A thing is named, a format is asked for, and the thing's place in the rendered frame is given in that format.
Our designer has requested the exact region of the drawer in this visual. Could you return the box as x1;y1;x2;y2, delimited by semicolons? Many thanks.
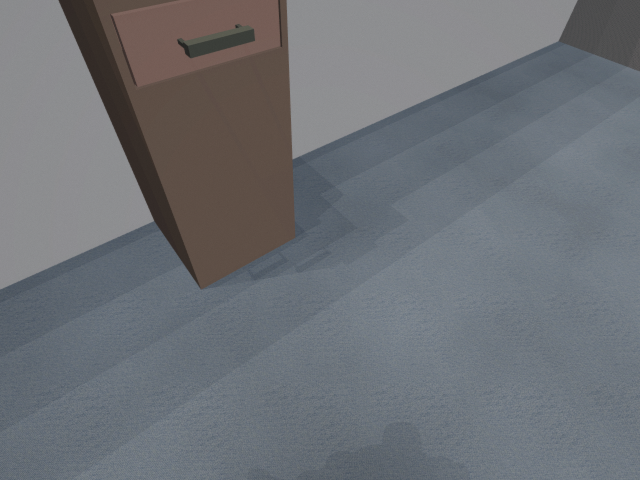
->
110;0;281;87

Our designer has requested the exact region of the cabinet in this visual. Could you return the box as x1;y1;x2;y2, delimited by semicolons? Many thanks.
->
59;0;295;290

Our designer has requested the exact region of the handle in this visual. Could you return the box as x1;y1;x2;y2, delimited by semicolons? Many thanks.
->
177;24;255;58

